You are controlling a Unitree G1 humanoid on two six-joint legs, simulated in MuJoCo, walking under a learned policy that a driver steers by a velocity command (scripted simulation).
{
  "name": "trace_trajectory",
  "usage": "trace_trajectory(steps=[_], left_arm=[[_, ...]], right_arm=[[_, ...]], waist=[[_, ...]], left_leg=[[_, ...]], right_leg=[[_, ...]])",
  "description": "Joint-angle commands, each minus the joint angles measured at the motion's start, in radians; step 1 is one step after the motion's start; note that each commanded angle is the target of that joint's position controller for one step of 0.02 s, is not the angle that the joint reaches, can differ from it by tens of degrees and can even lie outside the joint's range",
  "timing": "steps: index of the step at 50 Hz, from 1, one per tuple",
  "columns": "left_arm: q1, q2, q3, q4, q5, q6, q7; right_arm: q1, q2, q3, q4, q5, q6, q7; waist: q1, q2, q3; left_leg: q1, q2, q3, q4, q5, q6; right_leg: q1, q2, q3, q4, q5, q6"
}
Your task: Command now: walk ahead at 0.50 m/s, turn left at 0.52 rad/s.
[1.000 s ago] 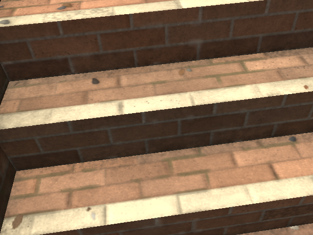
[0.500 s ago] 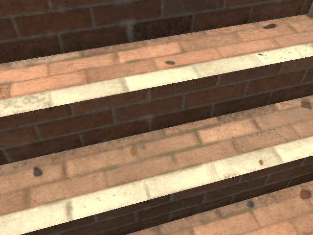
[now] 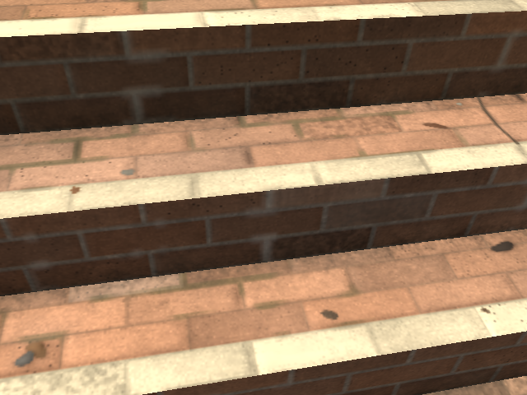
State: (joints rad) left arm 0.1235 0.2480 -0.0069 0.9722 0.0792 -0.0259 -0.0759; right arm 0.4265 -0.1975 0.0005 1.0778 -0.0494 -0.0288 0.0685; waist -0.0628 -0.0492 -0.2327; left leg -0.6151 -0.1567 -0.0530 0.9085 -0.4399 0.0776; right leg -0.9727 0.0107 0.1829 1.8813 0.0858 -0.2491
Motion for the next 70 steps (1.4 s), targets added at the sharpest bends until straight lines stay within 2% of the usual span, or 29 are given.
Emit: trace_trajectory(steps=[1,8,11,13,15,16,17,18,19,21,25,34,38,42,43,44,45,46,47,48,52,58,60,64,65,67,68,69,70], left_arm=[[-0.043,-0.033,-0.024,-0.098,-0.017,-0.017,0.04],[-0.456,-0.042,-0.049,-0.326,-0.046,-0.011,0.065],[-0.698,-0.098,-0.059,-0.497,-0.054,0.045,0.022],[-0.238,0.046,-0.004,-0.332,-0.035,0.058,0.013],[0.19,0.113,0.032,-0.201,-0.023,0.078,0.042],[0.278,0.148,0.04,-0.154,-0.005,0.082,0.045],[0.184,0.191,0.048,-0.097,-0.018,0.034,0.054],[0.122,0.028,0.053,-0.003,-0.103,-0.002,0.107],[-0.032,-0.024,0.008,-0.026,-0.03,-0.009,0.064],[-0.085,-0.204,-0.029,0.019,-0.036,-0.025,0.058],[-0.054,-0.136,0.0,0.041,0.014,-0.063,0.045],[0.428,-0.141,-0.047,0.242,0.086,-0.062,-0.02],[0.356,-0.006,-0.036,0.211,-0.026,-0.079,-0.07],[0.454,0.129,0.024,0.262,-0.011,-0.091,-0.068],[0.491,0.059,0.012,0.248,0.063,-0.088,-0.091],[0.396,0.041,0.014,0.223,0.04,-0.073,-0.116],[0.294,0.0,0.067,0.106,-0.133,-0.138,0.0],[0.147,-0.045,0.061,-0.011,-0.081,-0.156,0.04],[0.256,-0.159,0.019,0.179,-0.061,-0.081,-0.029],[0.189,-0.144,0.026,0.127,-0.058,-0.067,-0.048],[0.188,-0.181,0.003,0.059,-0.068,-0.017,-0.036],[-0.191,-0.066,-0.009,-0.134,-0.089,0.008,-0.009],[-0.366,-0.01,-0.01,-0.211,-0.068,0.055,0.011],[0.026,-0.042,-0.006,-0.146,-0.048,0.099,-0.024],[-0.023,0.018,0.0,-0.142,-0.044,0.105,-0.014],[0.176,0.057,0.019,-0.078,-0.056,0.111,0.022],[0.232,0.131,0.039,-0.053,-0.025,0.092,0.023],[0.14,0.13,0.089,-0.032,-0.042,0.066,0.084],[0.086,0.078,0.07,-0.014,-0.06,0.04,0.096]], right_arm=[[-0.082,0.028,0.025,0.003,0.007,-0.06,0.013],[0.231,0.035,0.042,0.116,-0.058,-0.089,0.013],[0.113,-0.121,-0.007,0.026,0.041,-0.096,0.05],[-0.003,-0.216,-0.054,-0.021,0.09,-0.127,0.07],[0.192,0.027,-0.016,0.017,-0.047,-0.123,0.098],[0.108,0.015,-0.043,0.076,-0.039,-0.071,0.109],[0.016,-0.008,-0.052,0.064,0.025,-0.068,0.112],[-0.234,0.063,-0.048,-0.245,-0.052,-0.089,-0.012],[-0.143,0.066,-0.027,-0.024,0.038,-0.051,0.032],[-0.143,0.094,-0.018,-0.072,0.048,-0.016,0.057],[-0.236,0.082,-0.004,-0.132,0.075,-0.015,0.067],[-0.687,0.022,0.037,-0.343,0.04,0.07,-0.017],[-0.761,0.086,0.061,-0.392,0.017,0.149,0.04],[-0.476,0.021,0.046,-0.325,0.008,0.119,0.02],[-0.238,-0.035,0.041,-0.24,0.034,0.117,0.007],[-0.014,-0.119,0.01,-0.174,0.016,0.12,-0.014],[-0.043,-0.182,-0.071,-0.119,0.0,0.065,-0.101],[-0.152,-0.197,-0.083,-0.101,0.023,0.017,-0.105],[-0.07,-0.087,-0.032,-0.04,-0.024,0.007,-0.042],[-0.101,-0.033,-0.032,0.017,-0.006,-0.006,-0.017],[-0.336,0.11,0.009,-0.007,-0.004,-0.037,0.003],[-0.177,0.009,0.018,0.012,-0.094,-0.043,0.014],[-0.198,-0.077,0.0,-0.018,-0.05,-0.032,0.041],[-0.174,-0.238,-0.04,0.016,0.017,-0.091,0.082],[0.021,-0.151,-0.022,0.046,-0.037,-0.084,0.091],[-0.007,-0.114,-0.031,0.066,-0.091,-0.051,0.118],[-0.091,-0.049,-0.038,0.057,-0.057,-0.023,0.128],[-0.237,-0.091,-0.052,-0.181,0.035,-0.07,0.014],[-0.284,-0.009,-0.022,-0.231,0.0,-0.081,-0.026]], waist=[[0.134,0.071,0.135],[-0.007,0.099,0.121],[0.09,0.272,0.127],[0.232,0.315,-0.041],[0.253,-0.172,-0.435],[0.331,-0.359,-0.188],[0.238,-0.22,0.128],[0.104,-0.035,0.086],[0.088,0.032,0.192],[0.008,0.132,0.17],[-0.042,0.109,0.133],[0.104,-0.004,0.132],[-0.012,-0.116,0.1],[-0.063,-0.223,-0.097],[-0.086,-0.057,-0.268],[-0.181,0.063,-0.267],[-0.108,0.2,-0.189],[-0.064,0.115,-0.075],[-0.067,0.283,0.123],[-0.041,0.131,0.217],[0.176,0.007,0.127],[0.135,0.06,0.105],[0.106,0.131,0.104],[0.262,0.21,-0.03],[0.129,0.129,-0.14],[0.226,0.087,-0.122],[0.258,-0.093,-0.013],[0.123,-0.192,-0.055],[0.101,-0.134,0.03]], left_leg=[[0.117,0.131,-0.269,-0.428,0.195,0.112],[0.234,0.21,-0.41,-0.526,0.186,0.125],[-0.256,0.337,-0.445,-0.862,1.177,0.297],[0.356,0.337,-0.283,-0.488,2.136,0.202],[-0.061,0.153,-0.303,0.109,1.348,0.163],[-0.319,0.028,-0.326,0.785,0.584,0.11],[-0.534,0.085,-0.261,1.097,0.64,0.111],[-0.384,0.123,-0.105,1.091,0.507,0.091],[-0.566,0.12,-0.208,1.188,0.567,0.164],[-0.578,0.144,-0.234,1.172,0.545,0.229],[-0.586,0.171,-0.09,1.093,0.574,0.236],[-1.051,0.254,0.013,1.071,0.502,0.245],[-0.423,0.223,0.285,0.73,0.207,0.183],[-0.148,0.074,0.212,0.202,0.132,0.164],[0.332,0.171,-0.052,0.162,0.376,0.251],[0.533,0.281,-0.35,-0.181,0.144,0.292],[0.491,0.413,-0.752,-0.437,-0.298,0.321],[0.381,0.452,-0.707,-0.571,-0.296,0.242],[0.247,0.422,-0.61,-0.475,-0.282,0.199],[0.194,0.423,-0.507,-0.481,-0.151,0.201],[0.16,0.379,-0.031,-0.546,0.302,0.122],[0.148,0.315,0.221,-0.72,0.273,0.102],[0.092,0.341,0.284,-0.936,0.497,0.172],[0.73,0.532,0.314,-0.571,1.939,0.254],[0.715,0.489,0.288,-0.445,2.103,0.248],[0.372,0.388,0.177,-0.187,1.593,0.226],[0.016,0.194,0.119,0.154,0.739,0.114],[-0.031,0.101,0.047,0.602,0.386,0.072],[-0.168,0.104,-0.038,0.904,0.36,0.044]], right_leg=[[-0.336,-0.051,-0.113,0.132,-0.093,0.029],[-0.459,-0.088,-0.17,0.048,-0.37,0.036],[0.375,0.024,-0.447,-0.391,-0.589,0.177],[0.305,0.09,-0.332,-0.713,-0.438,0.127],[1.016,-0.204,0.416,-1.167,-0.252,-0.15],[0.866,-0.393,0.874,-1.524,-0.899,-0.203],[0.602,-0.347,0.809,-1.532,-1.213,-0.105],[0.537,-0.358,0.545,-1.406,-1.173,0.002],[0.432,-0.327,0.35,-1.411,-0.912,-0.018],[0.412,-0.272,0.085,-1.46,-0.598,0.073],[0.417,-0.183,-0.328,-1.571,-0.295,0.16],[0.889,-0.286,-0.29,-1.774,-0.175,0.044],[0.649,-0.326,-0.387,-1.84,0.81,-0.033],[1.125,-0.322,-0.357,-1.472,1.592,-0.05],[0.755,-0.276,-0.253,-1.203,1.408,-0.021],[0.458,-0.152,-0.2,-0.967,0.82,0.002],[0.353,0.038,-0.216,-0.357,-0.025,0.086],[0.173,0.014,-0.07,0.067,-0.129,0.124],[-0.125,0.016,0.171,0.15,0.111,0.044],[-0.203,0.032,0.141,0.276,0.049,0.008],[-0.248,-0.065,-0.009,0.26,-0.045,-0.064],[-0.297,-0.092,-0.193,0.162,-0.051,-0.066],[-0.028,-0.066,-0.297,-0.286,-0.432,0.023],[0.031,0.09,-0.347,-0.622,-0.434,0.059],[0.129,0.134,-0.273,-0.587,-0.289,-0.005],[0.447,0.085,0.073,-0.949,-0.477,-0.051],[0.531,-0.031,0.442,-1.313,-0.772,-0.122],[0.606,-0.065,0.7,-1.466,-1.166,-0.121],[0.555,-0.08,0.637,-1.465,-1.076,-0.067]])
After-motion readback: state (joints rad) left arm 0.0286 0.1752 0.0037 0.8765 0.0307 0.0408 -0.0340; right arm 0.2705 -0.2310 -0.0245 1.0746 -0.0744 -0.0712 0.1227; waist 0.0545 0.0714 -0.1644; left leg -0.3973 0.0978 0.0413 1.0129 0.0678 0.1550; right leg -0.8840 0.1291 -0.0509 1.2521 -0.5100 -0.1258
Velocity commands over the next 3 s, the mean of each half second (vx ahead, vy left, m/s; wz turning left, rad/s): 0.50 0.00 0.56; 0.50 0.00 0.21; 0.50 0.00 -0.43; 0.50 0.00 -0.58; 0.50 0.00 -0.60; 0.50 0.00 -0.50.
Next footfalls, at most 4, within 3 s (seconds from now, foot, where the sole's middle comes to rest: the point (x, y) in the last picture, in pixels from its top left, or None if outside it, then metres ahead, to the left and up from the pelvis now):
0.26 right None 0.33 -0.13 -0.52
0.82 left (159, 337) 0.52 0.18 -0.32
1.26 right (241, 157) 0.78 0.02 -0.12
1.80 left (123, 2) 1.02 0.25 0.08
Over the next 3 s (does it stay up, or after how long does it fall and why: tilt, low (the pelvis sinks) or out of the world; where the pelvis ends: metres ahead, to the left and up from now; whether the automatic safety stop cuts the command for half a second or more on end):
stays up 1.45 -0.16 1.04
